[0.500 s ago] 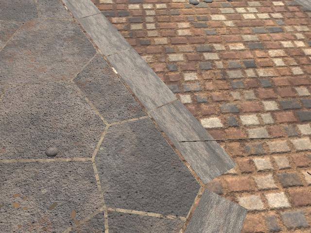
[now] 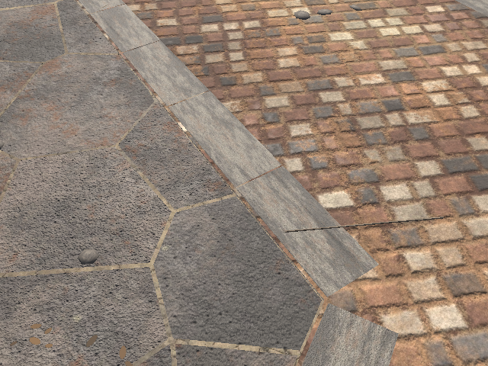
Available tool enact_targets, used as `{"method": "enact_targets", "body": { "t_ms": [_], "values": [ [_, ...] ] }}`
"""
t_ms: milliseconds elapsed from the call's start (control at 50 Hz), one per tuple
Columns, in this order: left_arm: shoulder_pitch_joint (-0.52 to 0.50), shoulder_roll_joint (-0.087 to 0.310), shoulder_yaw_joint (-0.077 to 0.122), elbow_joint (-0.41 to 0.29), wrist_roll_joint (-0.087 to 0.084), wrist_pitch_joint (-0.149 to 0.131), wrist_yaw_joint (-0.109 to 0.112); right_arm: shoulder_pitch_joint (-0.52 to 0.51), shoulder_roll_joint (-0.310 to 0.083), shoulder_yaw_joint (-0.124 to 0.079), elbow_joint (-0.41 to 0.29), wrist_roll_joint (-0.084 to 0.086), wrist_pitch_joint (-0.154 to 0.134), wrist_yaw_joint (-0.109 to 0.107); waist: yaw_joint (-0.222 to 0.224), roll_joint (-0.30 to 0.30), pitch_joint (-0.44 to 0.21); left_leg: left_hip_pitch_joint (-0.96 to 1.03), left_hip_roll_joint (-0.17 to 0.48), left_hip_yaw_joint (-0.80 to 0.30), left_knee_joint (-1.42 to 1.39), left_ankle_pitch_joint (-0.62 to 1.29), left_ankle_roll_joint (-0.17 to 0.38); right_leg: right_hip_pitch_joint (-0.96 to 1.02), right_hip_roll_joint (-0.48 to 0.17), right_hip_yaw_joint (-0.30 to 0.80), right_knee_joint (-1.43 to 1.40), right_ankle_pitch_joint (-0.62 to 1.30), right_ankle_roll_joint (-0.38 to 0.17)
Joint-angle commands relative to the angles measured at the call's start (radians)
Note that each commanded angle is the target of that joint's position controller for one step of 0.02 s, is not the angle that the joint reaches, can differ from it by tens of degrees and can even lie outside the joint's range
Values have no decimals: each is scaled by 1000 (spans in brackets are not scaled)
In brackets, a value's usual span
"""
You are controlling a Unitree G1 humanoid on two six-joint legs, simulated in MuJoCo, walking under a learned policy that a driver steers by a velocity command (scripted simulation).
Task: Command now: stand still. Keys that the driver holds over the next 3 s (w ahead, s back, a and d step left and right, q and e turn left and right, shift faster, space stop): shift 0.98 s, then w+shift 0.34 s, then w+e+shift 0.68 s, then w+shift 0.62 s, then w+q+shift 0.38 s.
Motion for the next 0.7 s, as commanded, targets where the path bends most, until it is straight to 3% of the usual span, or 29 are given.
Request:
{"method": "enact_targets", "body": {
  "t_ms": [20, 380, 700],
  "values": [
    [-4, 120, 26, -29, -2, -11, 4, -13, -94, -23, -28, 2, -13, -8, 6, -4, -24, 21, 35, -36, -74, 189, 16, -19, -41, 43, -102, 164, -25],
    [23, 100, 18, 99, -6, -7, 8, 19, -83, -19, 148, 8, -12, -23, 4, -9, -1, 39, 32, -16, -98, 201, 7, -7, -18, 28, -130, 181, -31],
    [70, 83, 10, 160, -7, -2, 14, 42, -63, -3, 238, 10, -14, -24, 4, -5, 15, 24, 29, -1, -112, 180, 3, -7, -8, 23, -142, 169, -34]
  ]
}}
